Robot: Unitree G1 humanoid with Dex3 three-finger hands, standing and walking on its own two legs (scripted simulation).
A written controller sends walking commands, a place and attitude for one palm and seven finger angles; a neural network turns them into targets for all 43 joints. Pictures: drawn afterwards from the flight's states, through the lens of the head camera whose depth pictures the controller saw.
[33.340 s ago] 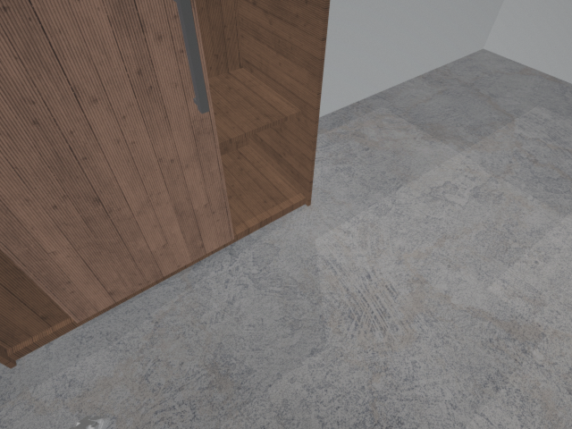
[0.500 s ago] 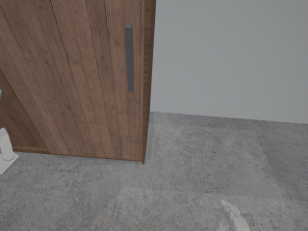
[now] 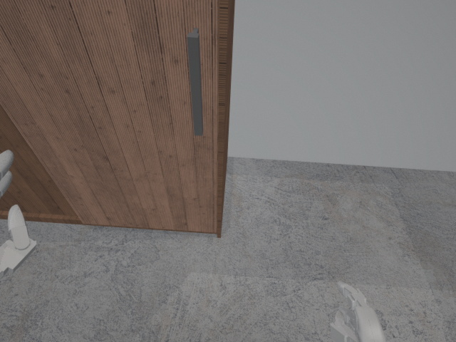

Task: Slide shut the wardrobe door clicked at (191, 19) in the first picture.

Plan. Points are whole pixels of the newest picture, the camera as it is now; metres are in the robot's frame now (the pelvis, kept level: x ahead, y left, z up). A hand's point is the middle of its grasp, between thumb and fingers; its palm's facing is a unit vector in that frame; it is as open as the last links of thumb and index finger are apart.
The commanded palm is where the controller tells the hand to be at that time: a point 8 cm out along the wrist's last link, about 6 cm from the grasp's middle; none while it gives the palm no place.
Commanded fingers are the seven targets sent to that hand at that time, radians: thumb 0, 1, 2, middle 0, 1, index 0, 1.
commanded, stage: let the arm hang, fingers relaxed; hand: left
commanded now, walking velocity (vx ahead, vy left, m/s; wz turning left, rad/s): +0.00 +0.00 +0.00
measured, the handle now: (197, 87) +0.68 +0.12 +0.09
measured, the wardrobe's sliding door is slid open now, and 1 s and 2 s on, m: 0.00 0.00 0.00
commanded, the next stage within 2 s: look to check the result in 1.20 s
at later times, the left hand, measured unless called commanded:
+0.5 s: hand out of the picture -0.01 +0.19 -0.18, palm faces +0.01 -0.98 -0.18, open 7.0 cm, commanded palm none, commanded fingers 0.00 0.90 0.90 -0.20 -0.30 -0.20 -0.30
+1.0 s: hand out of the picture +0.02 +0.19 -0.17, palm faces +0.00 -0.98 -0.21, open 7.4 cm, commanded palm none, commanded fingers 0.00 0.90 0.90 -0.20 -0.30 -0.20 -0.30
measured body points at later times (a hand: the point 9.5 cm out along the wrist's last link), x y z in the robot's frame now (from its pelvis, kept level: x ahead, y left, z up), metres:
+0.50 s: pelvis -0.02 +0.01 +0.00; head +0.01 +0.02 +0.45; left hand -0.01 +0.24 -0.16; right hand -0.01 -0.24 -0.14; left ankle +0.00 +0.10 -0.74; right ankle +0.02 -0.11 -0.74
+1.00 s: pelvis -0.01 +0.01 +0.00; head +0.00 +0.01 +0.45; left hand +0.02 +0.24 -0.15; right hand -0.01 -0.21 -0.16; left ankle +0.00 +0.10 -0.74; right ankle +0.02 -0.11 -0.74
